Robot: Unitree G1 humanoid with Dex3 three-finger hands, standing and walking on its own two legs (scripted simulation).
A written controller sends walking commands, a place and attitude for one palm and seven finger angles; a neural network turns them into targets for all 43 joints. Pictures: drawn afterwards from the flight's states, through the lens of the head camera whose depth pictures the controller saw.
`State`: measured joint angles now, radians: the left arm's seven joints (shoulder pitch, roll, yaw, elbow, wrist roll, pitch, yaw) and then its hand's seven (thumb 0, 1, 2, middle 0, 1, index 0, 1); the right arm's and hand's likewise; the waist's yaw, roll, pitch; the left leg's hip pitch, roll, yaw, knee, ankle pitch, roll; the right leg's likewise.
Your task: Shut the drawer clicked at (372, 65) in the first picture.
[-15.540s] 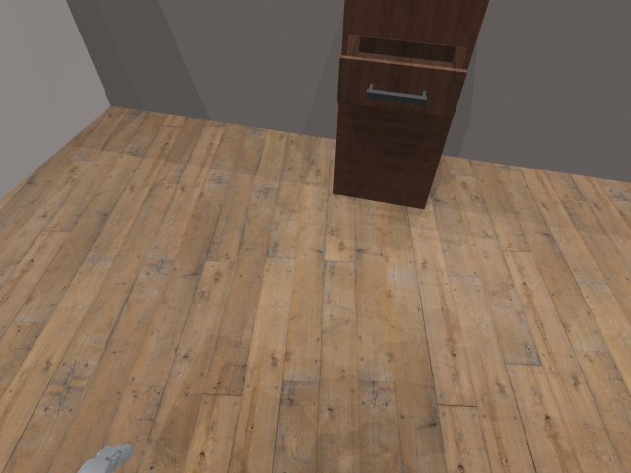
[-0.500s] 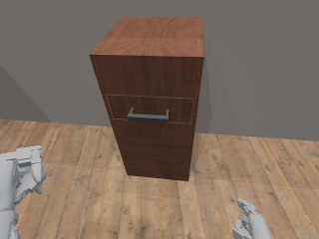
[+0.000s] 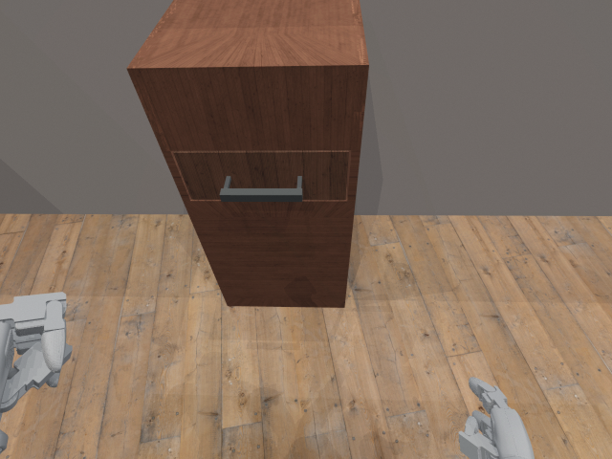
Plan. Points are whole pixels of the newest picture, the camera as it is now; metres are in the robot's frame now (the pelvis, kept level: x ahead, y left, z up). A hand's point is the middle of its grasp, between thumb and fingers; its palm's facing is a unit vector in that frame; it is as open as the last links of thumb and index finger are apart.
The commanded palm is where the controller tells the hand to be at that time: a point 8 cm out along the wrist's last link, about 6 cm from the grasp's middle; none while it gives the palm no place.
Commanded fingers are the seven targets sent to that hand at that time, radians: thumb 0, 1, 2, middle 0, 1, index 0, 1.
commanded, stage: step back with the hand held close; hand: left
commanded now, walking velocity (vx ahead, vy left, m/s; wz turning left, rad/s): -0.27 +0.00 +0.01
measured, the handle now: (262, 188) +0.68 +0.15 -0.12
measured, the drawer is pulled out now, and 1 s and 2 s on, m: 0.00 0.00 0.00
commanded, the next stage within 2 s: stop stepping back and stand still in 1.04 s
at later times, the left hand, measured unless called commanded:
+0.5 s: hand (5, 433) +0.12 +0.25 +0.16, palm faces +0.37 -0.78 -0.50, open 3.2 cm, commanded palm +0.05 +0.29 +0.17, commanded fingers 0.00 0.90 0.90 -1.40 -1.60 -1.40 -1.60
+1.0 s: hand out of the picture +0.03 +0.28 +0.17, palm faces +0.45 -0.75 -0.47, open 3.2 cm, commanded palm -0.04 +0.30 +0.17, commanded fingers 0.00 0.90 0.90 -1.40 -1.60 -1.40 -1.60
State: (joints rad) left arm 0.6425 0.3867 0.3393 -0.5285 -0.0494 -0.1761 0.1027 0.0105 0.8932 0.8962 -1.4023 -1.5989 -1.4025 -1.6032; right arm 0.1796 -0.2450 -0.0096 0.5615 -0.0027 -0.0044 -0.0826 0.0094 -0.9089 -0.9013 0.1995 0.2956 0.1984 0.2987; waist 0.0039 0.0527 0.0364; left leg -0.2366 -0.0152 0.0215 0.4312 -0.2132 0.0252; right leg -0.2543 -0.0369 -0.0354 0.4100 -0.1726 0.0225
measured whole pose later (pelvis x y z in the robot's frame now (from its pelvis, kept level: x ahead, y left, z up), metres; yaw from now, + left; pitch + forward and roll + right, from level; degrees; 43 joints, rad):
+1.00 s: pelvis -0.14 +0.01 -0.01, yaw +6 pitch +4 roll -5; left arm 0.61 0.45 0.43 -0.61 -0.03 -0.26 0.15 0.01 0.89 0.90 -1.41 -1.60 -1.41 -1.60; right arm 0.20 -0.17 0.00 0.60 -0.02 -0.12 -0.06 0.01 -0.91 -0.90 0.20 0.30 0.20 0.30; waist 0.00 0.02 -0.04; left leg -0.50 0.05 0.00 0.39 0.02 0.05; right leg -0.26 0.10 -0.01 0.88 -0.48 0.00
